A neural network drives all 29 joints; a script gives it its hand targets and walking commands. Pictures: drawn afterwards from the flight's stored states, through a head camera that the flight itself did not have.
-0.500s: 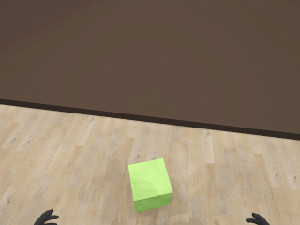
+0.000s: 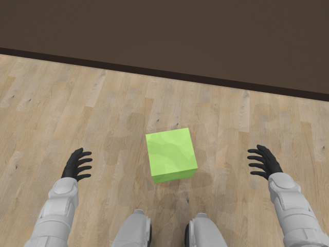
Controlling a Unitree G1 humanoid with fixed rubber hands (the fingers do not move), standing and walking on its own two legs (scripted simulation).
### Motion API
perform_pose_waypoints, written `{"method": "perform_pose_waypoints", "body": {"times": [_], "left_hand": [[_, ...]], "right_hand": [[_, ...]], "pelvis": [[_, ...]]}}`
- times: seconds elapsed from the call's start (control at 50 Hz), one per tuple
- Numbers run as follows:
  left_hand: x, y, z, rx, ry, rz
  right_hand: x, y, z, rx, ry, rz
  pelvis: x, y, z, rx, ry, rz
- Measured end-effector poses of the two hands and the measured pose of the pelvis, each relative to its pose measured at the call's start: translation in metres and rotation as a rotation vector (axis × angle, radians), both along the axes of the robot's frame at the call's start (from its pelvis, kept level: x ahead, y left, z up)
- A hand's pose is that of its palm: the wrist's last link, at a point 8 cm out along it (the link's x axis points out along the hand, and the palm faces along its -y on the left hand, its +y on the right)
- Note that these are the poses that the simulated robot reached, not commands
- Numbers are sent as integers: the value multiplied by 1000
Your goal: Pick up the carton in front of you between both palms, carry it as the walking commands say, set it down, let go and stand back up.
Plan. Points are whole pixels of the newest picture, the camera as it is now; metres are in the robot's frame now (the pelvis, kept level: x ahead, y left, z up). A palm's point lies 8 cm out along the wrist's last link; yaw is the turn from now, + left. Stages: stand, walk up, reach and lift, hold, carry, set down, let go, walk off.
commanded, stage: reach and lift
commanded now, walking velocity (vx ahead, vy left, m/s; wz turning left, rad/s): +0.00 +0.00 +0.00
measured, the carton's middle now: (170, 157) +0.46 +0.01 -0.59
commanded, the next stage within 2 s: none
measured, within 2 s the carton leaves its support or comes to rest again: neither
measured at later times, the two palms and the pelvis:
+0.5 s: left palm (107, 135) +0.41 +0.21 -0.14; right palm (235, 117) +0.49 -0.19 -0.14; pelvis -0.08 -0.02 -0.06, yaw +0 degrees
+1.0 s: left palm (123, 147) +0.43 +0.20 -0.33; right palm (216, 136) +0.50 -0.18 -0.33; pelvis -0.05 -0.01 -0.17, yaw +2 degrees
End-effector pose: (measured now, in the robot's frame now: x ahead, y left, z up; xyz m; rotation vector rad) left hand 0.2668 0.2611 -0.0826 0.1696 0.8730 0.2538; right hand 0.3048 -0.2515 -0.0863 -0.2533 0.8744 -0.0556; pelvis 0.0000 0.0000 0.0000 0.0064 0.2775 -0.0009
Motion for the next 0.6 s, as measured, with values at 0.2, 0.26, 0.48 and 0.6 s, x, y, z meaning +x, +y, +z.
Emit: {"method": "perform_pose_waypoints", "body": {"times": [0.2, 0.26, 0.48, 0.6], "left_hand": [[49, -21, -27, -41, -97, 64], [66, -27, -34, -55, -120, 84], [137, -52, -56, -103, -203, 134], [164, -61, -76, -103, -241, 139]], "right_hand": [[70, 21, -27, 59, -73, 38], [92, 29, -32, 76, -86, 49], [175, 59, -49, 142, -146, 86], [209, 68, -68, 155, -182, 103]], "pelvis": [[-42, -7, -28, 12, 174, -4], [-56, -10, -35, 14, 214, -5], [-77, -17, -61, 26, 361, -12], [-68, -18, -65, 33, 445, -15]]}}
